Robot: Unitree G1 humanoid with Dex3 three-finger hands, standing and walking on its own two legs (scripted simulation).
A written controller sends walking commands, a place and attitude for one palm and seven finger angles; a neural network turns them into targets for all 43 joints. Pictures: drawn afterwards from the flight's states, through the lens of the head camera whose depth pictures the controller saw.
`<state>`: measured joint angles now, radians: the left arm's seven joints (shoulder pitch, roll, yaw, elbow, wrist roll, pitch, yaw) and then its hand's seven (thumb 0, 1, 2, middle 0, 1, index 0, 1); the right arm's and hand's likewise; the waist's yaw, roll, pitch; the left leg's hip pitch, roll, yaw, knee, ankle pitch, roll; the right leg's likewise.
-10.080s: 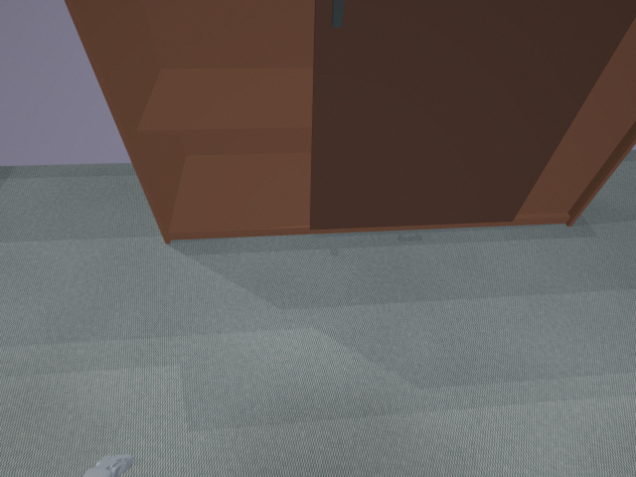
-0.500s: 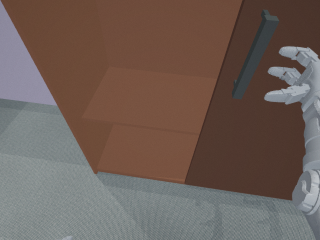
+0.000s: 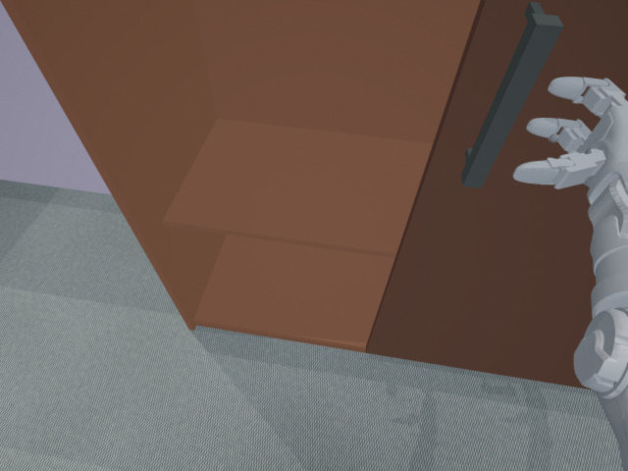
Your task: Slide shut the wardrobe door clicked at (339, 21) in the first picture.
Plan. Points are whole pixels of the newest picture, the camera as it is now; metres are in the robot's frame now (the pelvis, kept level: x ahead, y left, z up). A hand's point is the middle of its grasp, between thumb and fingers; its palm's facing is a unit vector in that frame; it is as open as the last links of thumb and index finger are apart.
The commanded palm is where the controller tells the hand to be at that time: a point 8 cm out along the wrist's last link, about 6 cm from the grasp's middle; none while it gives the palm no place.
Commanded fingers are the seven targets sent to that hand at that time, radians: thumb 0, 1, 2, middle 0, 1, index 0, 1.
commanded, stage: move the hooked fingers beside the handle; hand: right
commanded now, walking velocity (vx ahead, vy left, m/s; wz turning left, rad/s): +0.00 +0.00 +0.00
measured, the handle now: (499, 105) +0.53 -0.14 +0.21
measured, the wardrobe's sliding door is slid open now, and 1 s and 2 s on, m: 0.58 0.58 0.58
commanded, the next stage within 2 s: feel for the door with the fingertips in 0.38 s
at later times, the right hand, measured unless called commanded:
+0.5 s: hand (561, 142) +0.48 -0.21 +0.20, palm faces +0.05 +1.00 +0.00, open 14.0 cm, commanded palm +0.45 -0.25 +0.20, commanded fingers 0.00 0.50 -0.30 0.30 1.20 0.30 1.20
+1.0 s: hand (529, 141) +0.48 -0.17 +0.20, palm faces +0.06 +1.00 +0.01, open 14.0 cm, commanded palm +0.46 -0.23 +0.20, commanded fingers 0.00 0.50 -0.30 0.30 1.20 0.30 1.20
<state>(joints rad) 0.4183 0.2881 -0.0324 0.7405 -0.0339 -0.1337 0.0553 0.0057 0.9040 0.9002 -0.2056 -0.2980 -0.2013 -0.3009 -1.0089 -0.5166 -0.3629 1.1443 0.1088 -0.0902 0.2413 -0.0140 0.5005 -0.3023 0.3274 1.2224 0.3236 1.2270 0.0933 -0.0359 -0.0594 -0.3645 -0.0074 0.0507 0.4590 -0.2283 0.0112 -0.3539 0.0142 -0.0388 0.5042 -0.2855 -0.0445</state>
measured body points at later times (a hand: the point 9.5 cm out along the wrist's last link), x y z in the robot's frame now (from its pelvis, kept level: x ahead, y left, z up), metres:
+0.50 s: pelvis +0.00 +0.01 +0.00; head +0.04 +0.01 +0.45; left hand +0.04 +0.28 -0.12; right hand +0.47 -0.26 +0.20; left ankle +0.00 +0.11 -0.74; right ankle -0.02 -0.09 -0.74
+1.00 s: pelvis +0.00 +0.01 +0.00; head +0.02 +0.01 +0.45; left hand +0.06 +0.27 -0.12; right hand +0.47 -0.23 +0.20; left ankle +0.00 +0.11 -0.74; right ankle -0.02 -0.09 -0.74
